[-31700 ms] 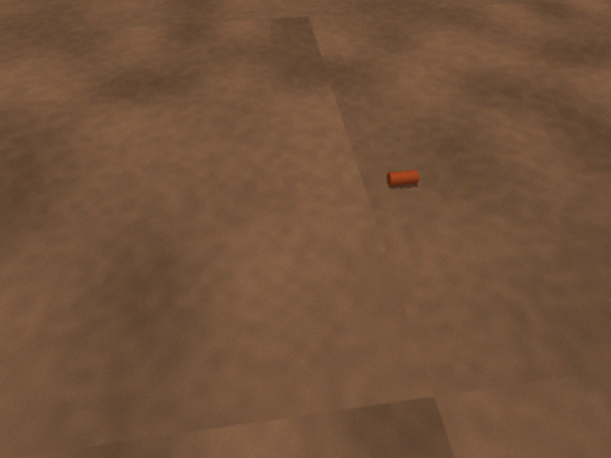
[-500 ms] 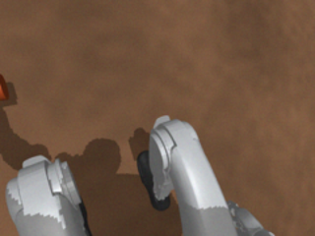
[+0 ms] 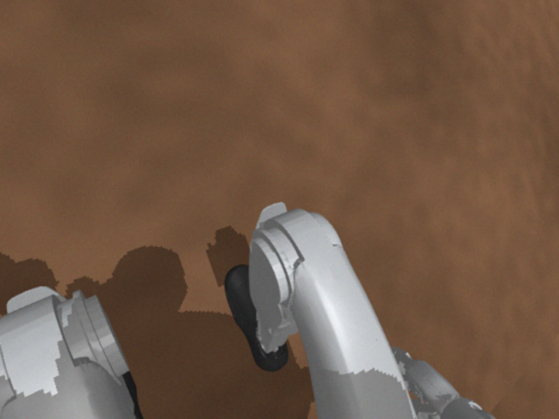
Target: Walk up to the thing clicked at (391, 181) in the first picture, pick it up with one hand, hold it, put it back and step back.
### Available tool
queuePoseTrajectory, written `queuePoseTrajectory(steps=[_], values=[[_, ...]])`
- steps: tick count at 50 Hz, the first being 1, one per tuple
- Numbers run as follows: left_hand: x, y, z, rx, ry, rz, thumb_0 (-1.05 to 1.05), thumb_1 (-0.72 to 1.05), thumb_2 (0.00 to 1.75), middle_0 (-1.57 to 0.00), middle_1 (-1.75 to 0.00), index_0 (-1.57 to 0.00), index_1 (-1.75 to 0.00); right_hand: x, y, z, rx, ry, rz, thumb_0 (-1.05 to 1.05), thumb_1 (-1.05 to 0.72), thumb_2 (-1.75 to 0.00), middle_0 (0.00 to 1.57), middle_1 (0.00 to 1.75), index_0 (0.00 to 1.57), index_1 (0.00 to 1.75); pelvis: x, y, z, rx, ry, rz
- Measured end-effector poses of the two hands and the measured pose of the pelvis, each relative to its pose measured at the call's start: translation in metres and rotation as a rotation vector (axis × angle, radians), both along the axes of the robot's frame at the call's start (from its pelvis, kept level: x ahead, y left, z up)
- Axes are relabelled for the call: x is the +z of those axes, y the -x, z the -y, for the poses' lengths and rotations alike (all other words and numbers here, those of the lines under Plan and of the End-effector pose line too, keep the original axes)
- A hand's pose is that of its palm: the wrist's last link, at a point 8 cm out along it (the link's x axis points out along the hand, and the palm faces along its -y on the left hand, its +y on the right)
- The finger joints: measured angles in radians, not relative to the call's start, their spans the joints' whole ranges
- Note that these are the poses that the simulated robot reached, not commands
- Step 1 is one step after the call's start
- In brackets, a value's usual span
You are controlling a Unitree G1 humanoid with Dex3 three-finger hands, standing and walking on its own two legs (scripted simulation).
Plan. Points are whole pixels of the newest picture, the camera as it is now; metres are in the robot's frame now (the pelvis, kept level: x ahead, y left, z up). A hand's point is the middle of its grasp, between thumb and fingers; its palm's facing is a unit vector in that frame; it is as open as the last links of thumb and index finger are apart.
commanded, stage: rest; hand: left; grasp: from above
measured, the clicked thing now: out of the picture +0.48 +0.32 -0.27
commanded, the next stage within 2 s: open in 0.14 s
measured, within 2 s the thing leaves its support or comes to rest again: neither
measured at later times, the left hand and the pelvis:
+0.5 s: hand out of the picture +0.47 +0.33 -0.23, palm faces -0.45 -0.11 -0.89, open 9.1 cm; pelvis +0.00 +0.00 +0.00, yaw -1 degrees
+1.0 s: hand out of the picture +0.47 +0.33 -0.23, palm faces -0.45 -0.10 -0.89, open 12.2 cm; pelvis -0.01 +0.00 +0.00, yaw -1 degrees
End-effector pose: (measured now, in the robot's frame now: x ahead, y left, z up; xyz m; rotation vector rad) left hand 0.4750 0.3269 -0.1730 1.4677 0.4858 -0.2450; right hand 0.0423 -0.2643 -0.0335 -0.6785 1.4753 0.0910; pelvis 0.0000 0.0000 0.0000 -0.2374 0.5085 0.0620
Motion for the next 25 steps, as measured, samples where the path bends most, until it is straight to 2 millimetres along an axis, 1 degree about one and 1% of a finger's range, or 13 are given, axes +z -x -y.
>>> queuePoseTrajectory(steps=[15, 19, 25], values=[[-0.0003, -0.0004, -0.0013, 0.017, -0.002, -0.012, 0.0, 0.26, 0.14, -0.86, -0.2, -0.89, -0.19, -0.0013, -0.0006, -0.0044, 0.021, -0.032, 0.007, 0.0, -0.9, -0.9, 0.2, 0.3, 0.21, 0.3, 0.0005, 0.0018, 0.0007, -0.004, 0.003, 0.015], [-0.0008, 0.0012, -0.0012, 0.013, 0.002, -0.015, -0.01, 0.25, 0.2, -0.82, -0.25, -0.85, -0.24, 0.0001, 0.0019, -0.0046, 0.022, -0.028, 0.003, 0.0, -0.9, -0.9, 0.2, 0.3, 0.21, 0.3, 0.0008, 0.0029, 0.0008, -0.006, 0.006, 0.019], [0.0004, 0.0019, -0.0015, 0.0, 0.004, -0.009, 0.0, 0.21, 0.33, -0.74, -0.36, -0.76, -0.35, 0.0028, 0.0047, -0.0047, 0.025, -0.023, -0.002, 0.0, -0.89, -0.9, 0.2, 0.3, 0.21, 0.3, 0.0014, 0.0037, 0.0007, -0.008, 0.007, 0.025]])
